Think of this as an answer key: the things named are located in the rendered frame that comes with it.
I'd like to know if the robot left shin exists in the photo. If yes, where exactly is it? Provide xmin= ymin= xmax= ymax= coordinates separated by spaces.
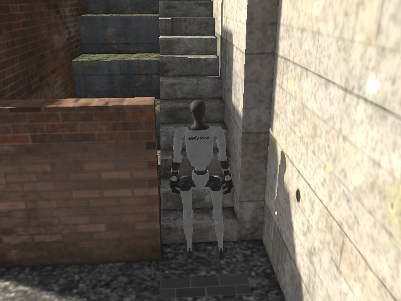
xmin=183 ymin=210 xmax=193 ymax=251

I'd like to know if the right robot forearm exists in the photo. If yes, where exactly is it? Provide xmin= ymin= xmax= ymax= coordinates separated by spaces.
xmin=221 ymin=152 xmax=232 ymax=181

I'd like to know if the left robot forearm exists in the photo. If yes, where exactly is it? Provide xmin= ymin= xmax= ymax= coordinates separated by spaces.
xmin=170 ymin=154 xmax=180 ymax=181

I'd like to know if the left robot upper arm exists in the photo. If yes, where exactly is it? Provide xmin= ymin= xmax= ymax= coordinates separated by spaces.
xmin=173 ymin=127 xmax=186 ymax=163

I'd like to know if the left robot hand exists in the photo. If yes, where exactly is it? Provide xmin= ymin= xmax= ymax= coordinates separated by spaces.
xmin=170 ymin=179 xmax=180 ymax=194

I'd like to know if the right robot hand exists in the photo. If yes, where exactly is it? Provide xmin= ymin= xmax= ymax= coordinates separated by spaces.
xmin=222 ymin=178 xmax=233 ymax=194

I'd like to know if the right robot upper arm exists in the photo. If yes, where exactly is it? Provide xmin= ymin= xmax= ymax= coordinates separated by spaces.
xmin=212 ymin=126 xmax=227 ymax=161

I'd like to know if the humanoid robot head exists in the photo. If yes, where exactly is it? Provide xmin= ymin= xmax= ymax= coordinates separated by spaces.
xmin=188 ymin=100 xmax=209 ymax=130

